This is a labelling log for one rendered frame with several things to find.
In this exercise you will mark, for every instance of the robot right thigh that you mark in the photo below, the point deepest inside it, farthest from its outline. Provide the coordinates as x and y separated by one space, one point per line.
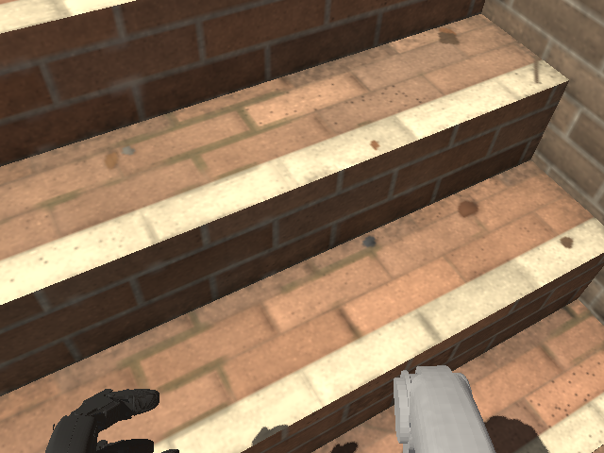
435 412

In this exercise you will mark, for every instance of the robot left hand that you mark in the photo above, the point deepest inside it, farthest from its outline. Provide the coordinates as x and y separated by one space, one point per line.
78 432

